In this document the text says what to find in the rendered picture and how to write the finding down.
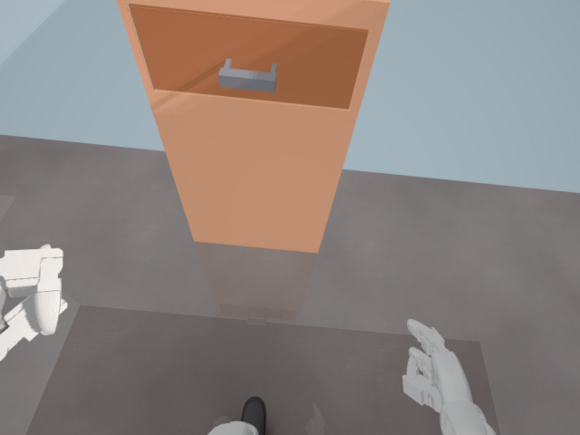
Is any cabinet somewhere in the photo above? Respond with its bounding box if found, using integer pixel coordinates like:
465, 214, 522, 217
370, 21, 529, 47
116, 0, 391, 253

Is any robot left foot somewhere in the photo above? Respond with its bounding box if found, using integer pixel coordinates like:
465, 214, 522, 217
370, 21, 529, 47
241, 396, 266, 435

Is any robot left hand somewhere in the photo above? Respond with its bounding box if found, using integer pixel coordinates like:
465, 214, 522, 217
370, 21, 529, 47
0, 244, 67, 361

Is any drawer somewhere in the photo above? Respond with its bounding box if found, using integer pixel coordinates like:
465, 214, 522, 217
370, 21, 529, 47
131, 4, 368, 110

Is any right robot forearm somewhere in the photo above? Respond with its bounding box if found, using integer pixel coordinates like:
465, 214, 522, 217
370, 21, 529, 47
440, 401, 496, 435

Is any robot right hand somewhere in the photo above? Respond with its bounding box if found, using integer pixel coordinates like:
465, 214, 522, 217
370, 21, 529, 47
402, 319, 473, 413

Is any handle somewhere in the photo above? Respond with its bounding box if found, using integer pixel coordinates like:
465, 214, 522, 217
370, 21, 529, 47
218, 59, 276, 92

